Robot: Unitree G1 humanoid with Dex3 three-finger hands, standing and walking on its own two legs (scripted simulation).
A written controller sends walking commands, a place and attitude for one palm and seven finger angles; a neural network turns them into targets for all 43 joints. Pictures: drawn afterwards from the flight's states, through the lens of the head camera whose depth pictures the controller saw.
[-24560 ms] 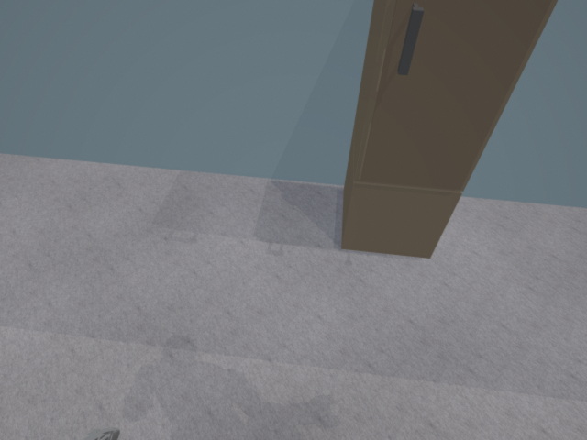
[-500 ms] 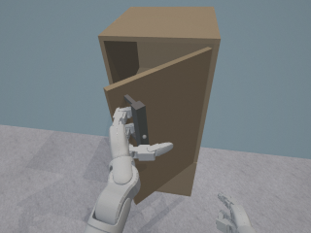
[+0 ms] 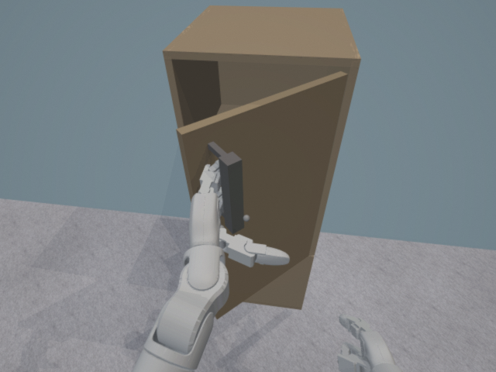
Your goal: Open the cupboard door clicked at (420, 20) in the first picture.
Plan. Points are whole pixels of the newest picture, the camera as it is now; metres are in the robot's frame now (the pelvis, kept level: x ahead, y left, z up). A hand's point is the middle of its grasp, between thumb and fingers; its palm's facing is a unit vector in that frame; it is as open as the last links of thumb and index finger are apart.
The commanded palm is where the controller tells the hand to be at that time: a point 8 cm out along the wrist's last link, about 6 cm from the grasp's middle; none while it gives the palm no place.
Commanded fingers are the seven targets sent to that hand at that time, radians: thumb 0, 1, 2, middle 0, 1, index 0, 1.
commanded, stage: slide the hand sideways off the handle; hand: left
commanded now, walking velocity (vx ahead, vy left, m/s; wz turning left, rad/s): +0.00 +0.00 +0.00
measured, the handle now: (225, 188) +0.36 +0.07 +0.15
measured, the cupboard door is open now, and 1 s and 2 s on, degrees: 44 49 49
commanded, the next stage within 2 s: draw the hand back to the body in 1.12 s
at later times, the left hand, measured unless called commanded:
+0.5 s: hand (231, 251) +0.24 +0.05 +0.15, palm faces -0.12 -0.99 -0.02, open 16.3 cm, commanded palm +0.21 +0.09 +0.15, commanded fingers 0.00 -0.50 0.30 -0.15 -0.30 -0.15 -0.30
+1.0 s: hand (193, 271) +0.21 +0.09 +0.14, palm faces -0.06 -1.00 -0.05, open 16.3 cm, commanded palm +0.18 +0.15 +0.15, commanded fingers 0.00 -0.50 0.30 -0.15 -0.30 -0.15 -0.30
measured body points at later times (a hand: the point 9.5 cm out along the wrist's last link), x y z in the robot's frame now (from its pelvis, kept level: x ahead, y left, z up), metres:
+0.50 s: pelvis +0.00 +0.00 +0.00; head -0.05 -0.02 +0.45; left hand +0.24 +0.10 +0.15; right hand +0.20 -0.20 -0.06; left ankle +0.01 +0.10 -0.73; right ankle +0.00 -0.09 -0.73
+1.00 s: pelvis +0.02 -0.02 +0.00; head -0.02 -0.04 +0.45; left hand +0.21 +0.15 +0.15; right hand +0.22 -0.22 -0.06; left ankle +0.01 +0.10 -0.73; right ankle +0.00 -0.09 -0.73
